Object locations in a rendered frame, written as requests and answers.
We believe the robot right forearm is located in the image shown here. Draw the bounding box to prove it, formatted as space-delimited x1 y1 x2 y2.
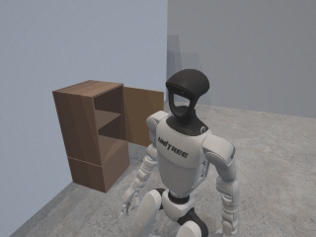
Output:
130 147 158 192

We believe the robot right upper arm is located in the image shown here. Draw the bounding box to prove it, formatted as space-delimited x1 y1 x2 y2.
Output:
146 111 169 161

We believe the right robot hand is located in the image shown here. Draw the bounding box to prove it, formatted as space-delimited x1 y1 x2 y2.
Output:
118 187 139 220

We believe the humanoid robot head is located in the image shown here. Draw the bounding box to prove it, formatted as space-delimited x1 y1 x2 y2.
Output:
165 68 210 136

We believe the cupboard door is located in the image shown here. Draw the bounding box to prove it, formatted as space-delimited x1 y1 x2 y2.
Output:
123 86 164 147

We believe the robot left forearm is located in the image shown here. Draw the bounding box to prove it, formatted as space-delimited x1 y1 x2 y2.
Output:
221 181 240 236

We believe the robot left upper arm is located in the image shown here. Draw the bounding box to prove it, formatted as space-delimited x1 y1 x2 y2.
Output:
201 134 238 197

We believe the left robot thigh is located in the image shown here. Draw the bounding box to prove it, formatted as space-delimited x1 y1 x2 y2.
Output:
176 211 208 237

